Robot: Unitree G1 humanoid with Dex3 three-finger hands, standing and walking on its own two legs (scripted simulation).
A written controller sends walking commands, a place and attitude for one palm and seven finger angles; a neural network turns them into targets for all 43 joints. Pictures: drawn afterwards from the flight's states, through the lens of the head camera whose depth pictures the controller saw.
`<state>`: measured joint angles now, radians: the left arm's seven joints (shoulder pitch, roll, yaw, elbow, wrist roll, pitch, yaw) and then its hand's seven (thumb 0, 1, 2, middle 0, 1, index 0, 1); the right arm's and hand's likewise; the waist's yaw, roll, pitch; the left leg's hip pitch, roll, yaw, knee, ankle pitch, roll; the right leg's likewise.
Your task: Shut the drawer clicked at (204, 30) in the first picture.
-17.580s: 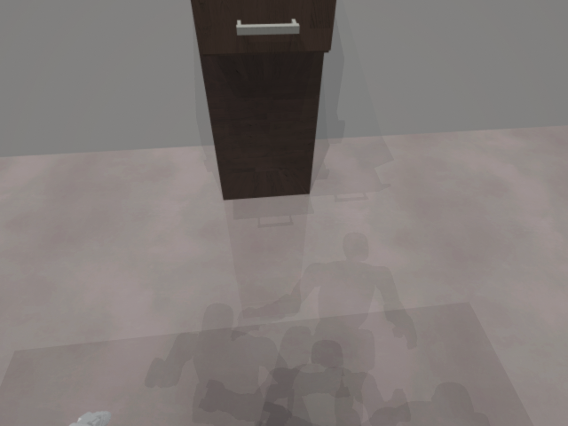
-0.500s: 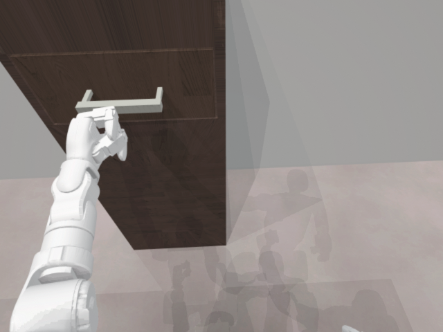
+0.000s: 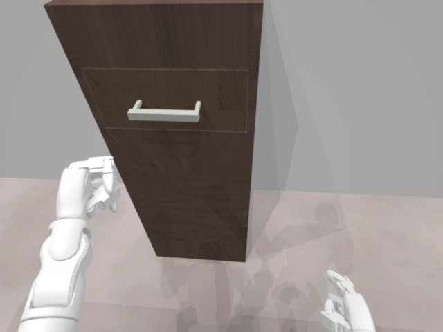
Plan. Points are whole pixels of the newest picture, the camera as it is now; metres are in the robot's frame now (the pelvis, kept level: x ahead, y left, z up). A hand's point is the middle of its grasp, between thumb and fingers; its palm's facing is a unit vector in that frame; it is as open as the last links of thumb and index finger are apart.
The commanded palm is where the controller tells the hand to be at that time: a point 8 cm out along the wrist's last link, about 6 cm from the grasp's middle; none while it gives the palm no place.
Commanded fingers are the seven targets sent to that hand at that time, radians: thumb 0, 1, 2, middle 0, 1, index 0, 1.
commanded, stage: draw the hand back to the body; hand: left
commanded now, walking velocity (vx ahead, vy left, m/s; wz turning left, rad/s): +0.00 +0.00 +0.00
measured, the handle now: (165, 109) +0.57 +0.19 +0.11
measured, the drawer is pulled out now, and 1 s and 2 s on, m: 0.00 0.00 0.00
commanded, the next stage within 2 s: step back with the hand held close in 0.68 s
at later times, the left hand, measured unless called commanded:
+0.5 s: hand (55, 243) +0.19 +0.24 +0.16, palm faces +0.40 -0.84 -0.38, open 3.2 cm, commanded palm +0.13 +0.29 +0.17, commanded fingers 0.00 0.90 0.90 -1.40 -1.60 -1.40 -1.60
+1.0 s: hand (47, 245) +0.18 +0.25 +0.16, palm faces +0.37 -0.82 -0.45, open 3.2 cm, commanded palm +0.12 +0.29 +0.17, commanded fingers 0.00 0.90 0.90 -1.40 -1.60 -1.40 -1.60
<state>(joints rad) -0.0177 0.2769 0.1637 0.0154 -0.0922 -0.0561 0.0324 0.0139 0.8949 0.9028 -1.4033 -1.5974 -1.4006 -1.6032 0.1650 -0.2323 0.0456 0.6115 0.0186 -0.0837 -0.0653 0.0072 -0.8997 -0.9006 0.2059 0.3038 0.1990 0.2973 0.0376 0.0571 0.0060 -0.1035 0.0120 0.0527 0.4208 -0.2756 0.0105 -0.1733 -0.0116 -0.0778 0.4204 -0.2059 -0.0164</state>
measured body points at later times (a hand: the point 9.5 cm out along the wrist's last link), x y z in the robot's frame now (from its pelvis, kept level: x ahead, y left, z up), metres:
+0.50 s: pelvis +0.00 +0.01 +0.00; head -0.03 -0.02 +0.45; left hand +0.16 +0.29 +0.18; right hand +0.18 -0.22 -0.09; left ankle -0.03 +0.11 -0.74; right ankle +0.02 -0.11 -0.74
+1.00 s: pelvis -0.01 +0.01 +0.00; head +0.00 +0.00 +0.45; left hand +0.16 +0.29 +0.18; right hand +0.17 -0.21 -0.09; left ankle -0.03 +0.11 -0.74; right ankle +0.02 -0.11 -0.74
